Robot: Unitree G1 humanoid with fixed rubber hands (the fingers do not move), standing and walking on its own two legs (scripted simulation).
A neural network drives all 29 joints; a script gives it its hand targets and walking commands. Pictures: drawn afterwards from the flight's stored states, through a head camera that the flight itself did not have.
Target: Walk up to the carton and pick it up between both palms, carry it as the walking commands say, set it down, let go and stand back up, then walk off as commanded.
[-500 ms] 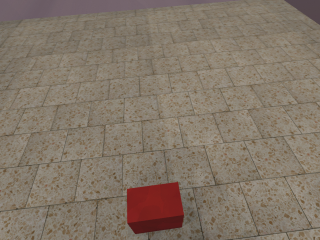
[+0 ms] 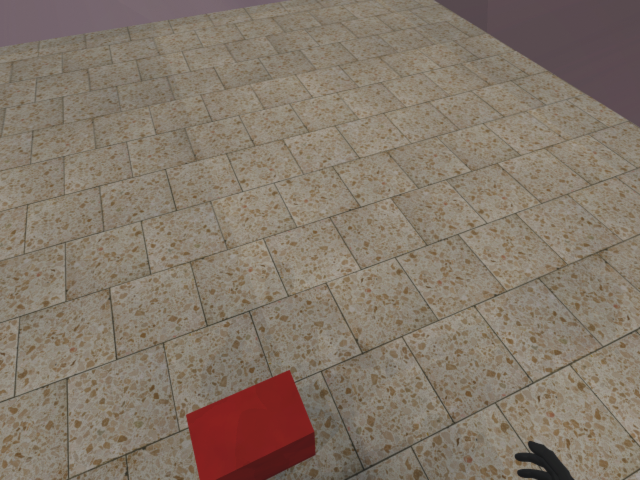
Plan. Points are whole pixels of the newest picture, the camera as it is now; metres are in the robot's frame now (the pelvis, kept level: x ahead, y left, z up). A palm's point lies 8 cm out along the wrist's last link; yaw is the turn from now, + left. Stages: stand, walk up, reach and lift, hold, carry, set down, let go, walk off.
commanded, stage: walk off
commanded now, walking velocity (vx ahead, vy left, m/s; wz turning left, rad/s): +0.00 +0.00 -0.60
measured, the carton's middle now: (256, 436) +0.32 +0.19 -0.64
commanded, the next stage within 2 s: none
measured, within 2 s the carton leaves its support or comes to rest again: neither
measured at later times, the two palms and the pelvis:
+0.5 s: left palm (198, 423) +0.22 +0.19 -0.09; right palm out of the picture -0.04 -0.31 -0.13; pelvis +0.00 -0.02 -0.01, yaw -19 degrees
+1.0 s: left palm (212, 395) +0.26 +0.19 -0.12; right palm out of the picture -0.03 -0.28 -0.07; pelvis +0.03 +0.01 +0.01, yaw -37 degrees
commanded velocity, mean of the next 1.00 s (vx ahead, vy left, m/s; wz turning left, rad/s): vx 0.00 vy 0.00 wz -0.60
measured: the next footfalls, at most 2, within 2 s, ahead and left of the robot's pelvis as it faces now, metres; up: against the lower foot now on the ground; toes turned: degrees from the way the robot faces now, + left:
right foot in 0.42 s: +0.01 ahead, -0.13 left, +0.00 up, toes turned -21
left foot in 0.86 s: +0.12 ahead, +0.07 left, +0.00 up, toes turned -30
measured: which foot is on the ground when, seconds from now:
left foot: down 0.00-0.42, up 0.44-0.84, down 0.86-1.00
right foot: down 0.00-0.00, up 0.02-0.40, down 0.42-0.86, up 0.88-1.00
